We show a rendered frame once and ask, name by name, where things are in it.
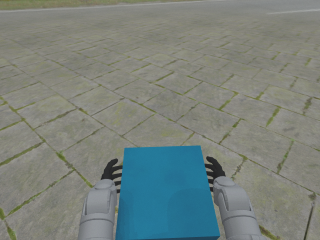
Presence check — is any robot left hand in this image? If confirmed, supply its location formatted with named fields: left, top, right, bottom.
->
left=101, top=158, right=123, bottom=194

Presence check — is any robot right hand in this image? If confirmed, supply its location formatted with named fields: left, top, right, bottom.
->
left=204, top=156, right=226, bottom=192

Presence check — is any robot right forearm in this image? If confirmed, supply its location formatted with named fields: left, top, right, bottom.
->
left=213, top=176, right=267, bottom=240

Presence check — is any carton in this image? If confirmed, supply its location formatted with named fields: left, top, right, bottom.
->
left=115, top=145, right=220, bottom=240

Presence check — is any robot left forearm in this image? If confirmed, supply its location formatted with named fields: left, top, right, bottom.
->
left=77, top=179, right=118, bottom=240

